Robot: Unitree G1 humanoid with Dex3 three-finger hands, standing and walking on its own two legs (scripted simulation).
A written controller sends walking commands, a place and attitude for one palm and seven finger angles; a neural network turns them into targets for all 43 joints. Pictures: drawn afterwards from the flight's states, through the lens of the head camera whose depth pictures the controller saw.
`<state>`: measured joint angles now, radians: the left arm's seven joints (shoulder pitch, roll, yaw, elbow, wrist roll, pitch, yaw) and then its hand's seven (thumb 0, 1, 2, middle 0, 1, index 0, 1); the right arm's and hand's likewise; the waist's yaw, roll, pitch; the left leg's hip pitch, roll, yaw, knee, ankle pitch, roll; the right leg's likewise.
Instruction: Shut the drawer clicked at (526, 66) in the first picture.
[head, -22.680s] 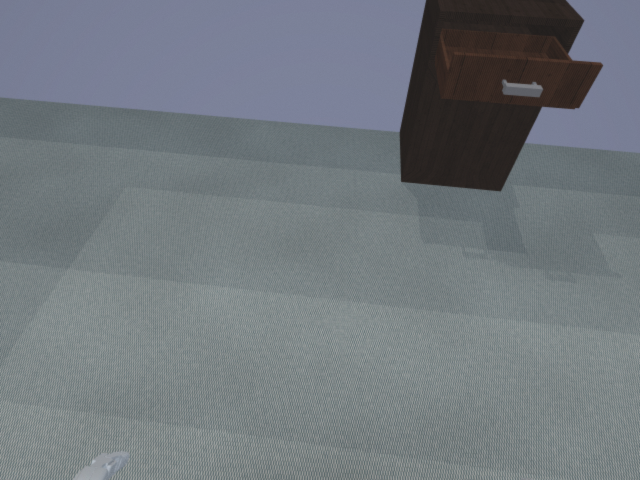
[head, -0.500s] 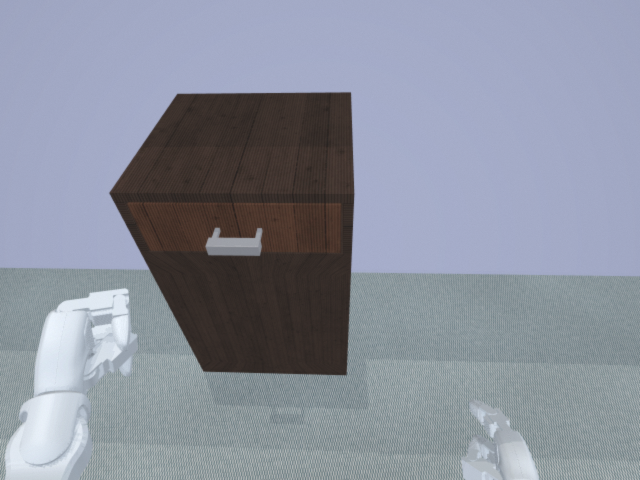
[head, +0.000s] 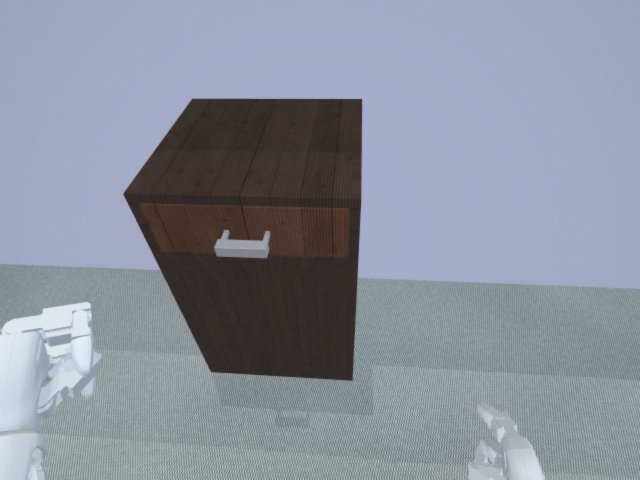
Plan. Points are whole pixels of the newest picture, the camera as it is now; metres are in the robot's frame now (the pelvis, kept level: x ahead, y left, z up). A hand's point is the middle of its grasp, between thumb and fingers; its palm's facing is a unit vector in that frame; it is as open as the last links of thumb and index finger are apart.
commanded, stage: step back with the hand held close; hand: left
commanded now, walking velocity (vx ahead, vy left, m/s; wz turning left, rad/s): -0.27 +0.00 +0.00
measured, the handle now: (244, 241) +0.59 +0.24 -0.10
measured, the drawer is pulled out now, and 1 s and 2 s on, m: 0.00 0.00 0.00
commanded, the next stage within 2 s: stop stepping back and stand still in 1.34 s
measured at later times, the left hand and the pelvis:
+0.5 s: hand (53, 378) +0.15 +0.26 +0.16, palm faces +0.28 -0.80 -0.52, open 3.2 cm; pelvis -0.04 +0.02 +0.00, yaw -1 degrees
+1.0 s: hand out of the picture +0.07 +0.26 +0.16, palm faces +0.36 -0.79 -0.49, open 3.2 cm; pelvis -0.13 +0.03 -0.02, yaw +1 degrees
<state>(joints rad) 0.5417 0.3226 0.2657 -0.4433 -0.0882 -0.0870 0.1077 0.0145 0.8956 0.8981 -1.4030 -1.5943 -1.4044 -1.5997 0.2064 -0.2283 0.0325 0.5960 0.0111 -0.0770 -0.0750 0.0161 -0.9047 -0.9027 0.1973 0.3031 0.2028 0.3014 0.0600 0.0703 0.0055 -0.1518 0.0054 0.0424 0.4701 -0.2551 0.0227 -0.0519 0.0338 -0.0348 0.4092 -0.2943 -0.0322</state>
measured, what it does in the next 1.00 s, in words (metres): shifts its weight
